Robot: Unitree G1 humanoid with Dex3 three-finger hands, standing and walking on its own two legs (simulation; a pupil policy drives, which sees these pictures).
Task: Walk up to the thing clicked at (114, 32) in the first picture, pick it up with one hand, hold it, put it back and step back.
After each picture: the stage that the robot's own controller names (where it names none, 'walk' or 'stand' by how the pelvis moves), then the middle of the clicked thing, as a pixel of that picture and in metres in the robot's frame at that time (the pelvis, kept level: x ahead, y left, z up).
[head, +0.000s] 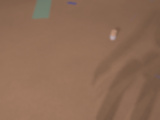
stand; (113, 35) +1.54 -0.35 -0.72
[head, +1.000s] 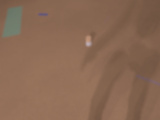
walk; (88, 41) +1.45 +0.05 -0.70
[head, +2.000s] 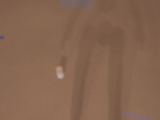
walk; (60, 72) +0.92 +0.30 -0.71
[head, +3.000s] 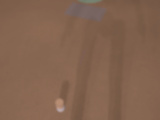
walk; (60, 105) +0.55 +0.23 -0.69
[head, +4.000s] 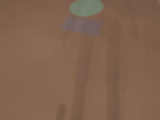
stand; out of the picture +0.37 +0.24 -0.70
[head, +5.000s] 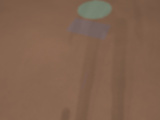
stand; out of the picture +0.34 +0.21 -0.72
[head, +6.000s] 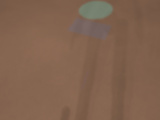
stand; out of the picture +0.36 +0.21 -0.72
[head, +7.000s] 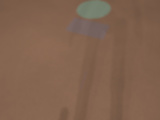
stand; out of the picture +0.35 +0.22 -0.72
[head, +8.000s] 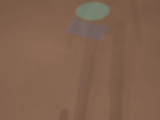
stand; out of the picture +0.35 +0.22 -0.72
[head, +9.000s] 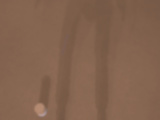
go down; (40, 110) +0.36 +0.25 -0.61
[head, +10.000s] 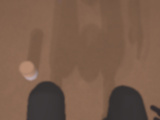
go down; (29, 71) +0.41 +0.29 -0.31
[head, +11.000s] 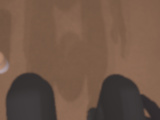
close in; out of the picture +0.39 +0.32 -0.25
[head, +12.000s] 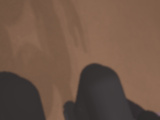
close; out of the picture +0.37 +0.33 -0.21
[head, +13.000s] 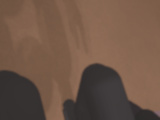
lift; out of the picture +0.37 +0.33 -0.21
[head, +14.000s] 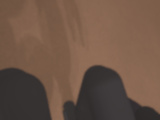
lift; out of the picture +0.35 +0.31 -0.22
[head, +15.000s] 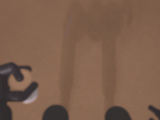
lift; (25, 87) +0.32 +0.21 -0.02
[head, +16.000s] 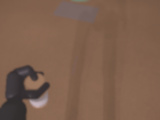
hold; (37, 91) +0.33 +0.18 -0.01
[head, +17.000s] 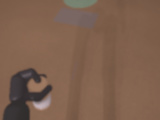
hold; (40, 93) +0.33 +0.18 -0.02
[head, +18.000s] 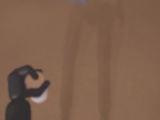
crouch; (37, 88) +0.35 +0.18 -0.06
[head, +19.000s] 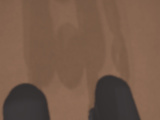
lower; out of the picture +0.45 +0.31 -0.10
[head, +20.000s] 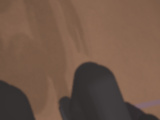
lower; out of the picture +0.39 +0.33 -0.22
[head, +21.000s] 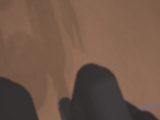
lower; out of the picture +0.38 +0.33 -0.23
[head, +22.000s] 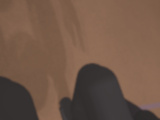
lower; out of the picture +0.38 +0.33 -0.22
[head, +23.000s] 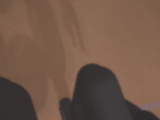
lower; out of the picture +0.37 +0.33 -0.22
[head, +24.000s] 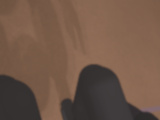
open; out of the picture +0.38 +0.33 -0.22
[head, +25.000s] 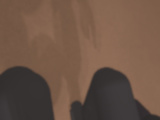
stand; out of the picture +0.40 +0.31 -0.23
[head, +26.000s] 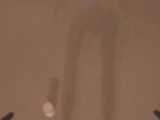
stand; (48, 109) +0.40 +0.23 -0.58
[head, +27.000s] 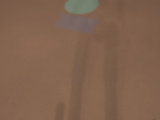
stand; out of the picture +0.38 +0.23 -0.67
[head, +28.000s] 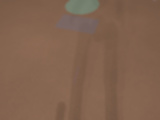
stand; out of the picture +0.38 +0.22 -0.67
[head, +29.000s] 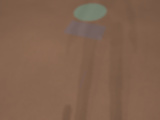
stand; out of the picture +0.40 +0.21 -0.72
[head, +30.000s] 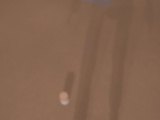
walk; (64, 98) +0.50 +0.17 -0.69
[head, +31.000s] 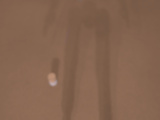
walk; (52, 79) +0.69 +0.28 -0.69
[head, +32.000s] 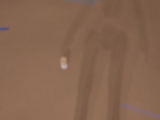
stand; (63, 63) +1.02 +0.25 -0.70
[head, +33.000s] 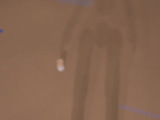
stand; (60, 65) +1.00 +0.26 -0.71
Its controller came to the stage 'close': yes
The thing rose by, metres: 0.70
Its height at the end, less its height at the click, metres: +0.00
